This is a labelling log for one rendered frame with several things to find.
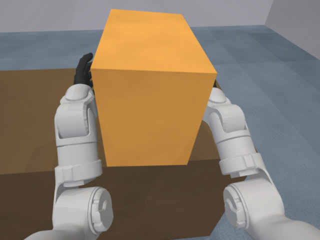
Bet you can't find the robot left forearm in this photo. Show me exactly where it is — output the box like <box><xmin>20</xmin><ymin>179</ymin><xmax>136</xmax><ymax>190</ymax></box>
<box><xmin>52</xmin><ymin>84</ymin><xmax>103</xmax><ymax>227</ymax></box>

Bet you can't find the robot left hand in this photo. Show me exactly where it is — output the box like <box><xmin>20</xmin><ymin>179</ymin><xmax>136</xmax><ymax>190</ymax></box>
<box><xmin>73</xmin><ymin>52</ymin><xmax>95</xmax><ymax>95</ymax></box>

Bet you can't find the robot right forearm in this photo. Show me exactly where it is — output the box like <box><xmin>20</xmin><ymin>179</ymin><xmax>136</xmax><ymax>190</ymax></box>
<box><xmin>202</xmin><ymin>87</ymin><xmax>285</xmax><ymax>213</ymax></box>

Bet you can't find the pedestal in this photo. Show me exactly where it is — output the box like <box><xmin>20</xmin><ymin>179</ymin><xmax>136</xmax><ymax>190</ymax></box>
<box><xmin>0</xmin><ymin>68</ymin><xmax>258</xmax><ymax>240</ymax></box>

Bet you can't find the right robot upper arm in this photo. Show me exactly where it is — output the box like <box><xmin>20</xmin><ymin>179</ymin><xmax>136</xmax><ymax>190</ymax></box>
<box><xmin>223</xmin><ymin>177</ymin><xmax>320</xmax><ymax>240</ymax></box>

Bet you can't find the carton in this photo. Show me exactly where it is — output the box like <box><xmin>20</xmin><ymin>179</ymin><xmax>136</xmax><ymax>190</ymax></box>
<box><xmin>90</xmin><ymin>9</ymin><xmax>218</xmax><ymax>167</ymax></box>

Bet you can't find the left robot upper arm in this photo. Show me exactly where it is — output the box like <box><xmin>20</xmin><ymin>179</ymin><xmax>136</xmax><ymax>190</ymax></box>
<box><xmin>24</xmin><ymin>186</ymin><xmax>114</xmax><ymax>240</ymax></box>

